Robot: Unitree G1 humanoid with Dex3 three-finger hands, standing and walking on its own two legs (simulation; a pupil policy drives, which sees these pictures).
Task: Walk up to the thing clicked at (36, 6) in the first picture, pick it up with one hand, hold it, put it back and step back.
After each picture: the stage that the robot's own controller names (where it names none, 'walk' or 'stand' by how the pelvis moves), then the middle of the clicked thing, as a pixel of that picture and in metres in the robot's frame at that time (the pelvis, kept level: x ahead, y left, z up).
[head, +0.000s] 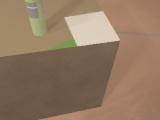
stand; (35, 9) +0.68 +0.22 +0.10
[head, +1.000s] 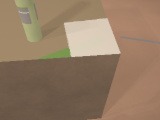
walk; (28, 14) +0.61 +0.25 +0.12
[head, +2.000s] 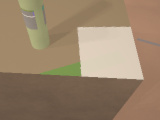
stand; (34, 16) +0.51 +0.18 +0.14
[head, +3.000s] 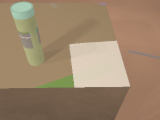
stand; (30, 37) +0.51 +0.20 +0.10
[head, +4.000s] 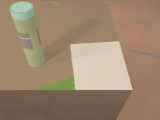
stand; (30, 38) +0.49 +0.20 +0.10
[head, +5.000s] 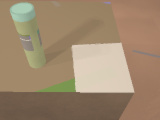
stand; (31, 39) +0.48 +0.20 +0.10
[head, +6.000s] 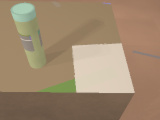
stand; (31, 39) +0.48 +0.20 +0.10
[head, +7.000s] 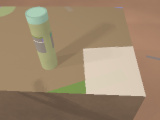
rise first; (44, 42) +0.48 +0.18 +0.11
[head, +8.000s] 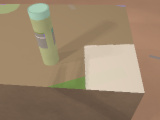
go down; (45, 37) +0.50 +0.18 +0.11
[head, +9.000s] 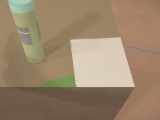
go down; (29, 32) +0.50 +0.17 +0.11
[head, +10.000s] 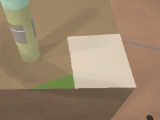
go down; (23, 30) +0.49 +0.17 +0.12
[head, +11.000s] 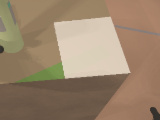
close in; (0, 16) +0.49 +0.19 +0.15
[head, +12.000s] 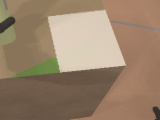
lift; out of the picture +0.54 +0.20 +0.17
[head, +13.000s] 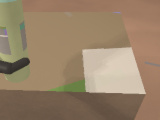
lift; (10, 38) +0.33 +0.19 +0.27
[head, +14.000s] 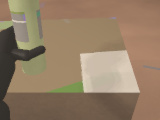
lift; (28, 28) +0.35 +0.15 +0.29
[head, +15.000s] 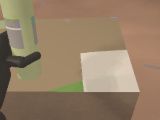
hold; (22, 34) +0.34 +0.16 +0.28
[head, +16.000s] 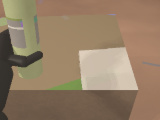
crouch; (24, 33) +0.34 +0.16 +0.28
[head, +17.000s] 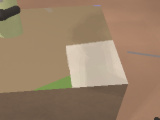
crouch; out of the picture +0.48 +0.19 +0.32
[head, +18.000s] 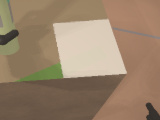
lower; out of the picture +0.51 +0.20 +0.15
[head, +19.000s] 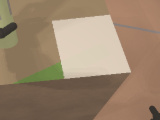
lower; out of the picture +0.52 +0.20 +0.16
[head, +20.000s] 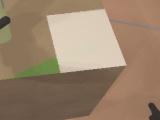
lower; out of the picture +0.53 +0.20 +0.17
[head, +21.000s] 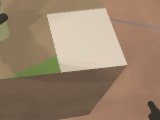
lower; out of the picture +0.54 +0.20 +0.17
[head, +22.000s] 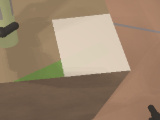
loosen; out of the picture +0.52 +0.19 +0.17
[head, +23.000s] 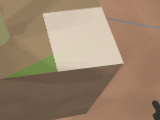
withdraw; out of the picture +0.50 +0.20 +0.17
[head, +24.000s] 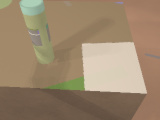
sink last; (39, 34) +0.49 +0.19 +0.13
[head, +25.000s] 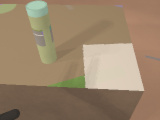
stand; (43, 35) +0.51 +0.19 +0.12
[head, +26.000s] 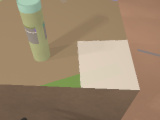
stand; (36, 32) +0.50 +0.19 +0.11
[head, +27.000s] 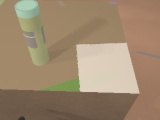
stand; (35, 36) +0.49 +0.19 +0.11
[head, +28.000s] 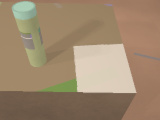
stand; (32, 38) +0.49 +0.19 +0.11
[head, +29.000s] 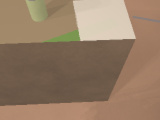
walk; out of the picture +0.65 +0.19 +0.13
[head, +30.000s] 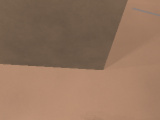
walk; out of the picture +1.00 +0.14 +0.14
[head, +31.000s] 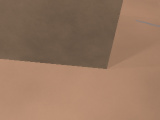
stand; out of the picture +1.24 +0.12 +0.12
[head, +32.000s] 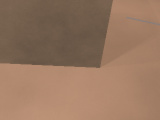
stand; out of the picture +1.22 +0.16 +0.10
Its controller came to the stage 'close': yes
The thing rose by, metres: 0.21
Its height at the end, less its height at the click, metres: +0.00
